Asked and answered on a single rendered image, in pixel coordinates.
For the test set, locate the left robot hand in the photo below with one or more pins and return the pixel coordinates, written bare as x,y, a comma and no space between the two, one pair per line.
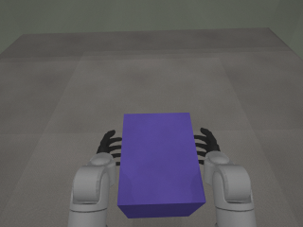
107,141

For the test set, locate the right robot hand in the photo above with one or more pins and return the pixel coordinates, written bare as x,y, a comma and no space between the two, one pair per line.
211,143

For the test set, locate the carton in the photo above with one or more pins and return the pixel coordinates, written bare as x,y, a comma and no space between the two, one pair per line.
159,173

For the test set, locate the robot left forearm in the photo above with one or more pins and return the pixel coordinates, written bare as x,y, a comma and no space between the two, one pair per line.
90,192

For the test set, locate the robot right forearm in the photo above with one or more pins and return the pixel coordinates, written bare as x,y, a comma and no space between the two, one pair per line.
232,191

